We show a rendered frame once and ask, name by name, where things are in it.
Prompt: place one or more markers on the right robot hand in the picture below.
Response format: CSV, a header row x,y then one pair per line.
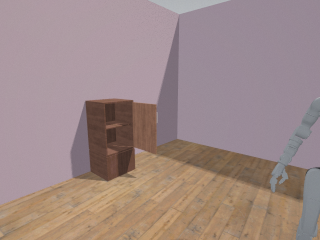
x,y
278,171

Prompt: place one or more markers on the robot right thigh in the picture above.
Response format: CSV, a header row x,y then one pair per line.
x,y
311,202

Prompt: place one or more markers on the right robot shin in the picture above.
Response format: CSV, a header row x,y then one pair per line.
x,y
300,235

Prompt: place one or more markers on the robot right forearm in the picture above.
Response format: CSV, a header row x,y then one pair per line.
x,y
290,149

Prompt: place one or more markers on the robot right upper arm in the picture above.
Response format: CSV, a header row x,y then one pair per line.
x,y
310,117

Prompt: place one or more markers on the cupboard door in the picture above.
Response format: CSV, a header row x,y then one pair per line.
x,y
144,116

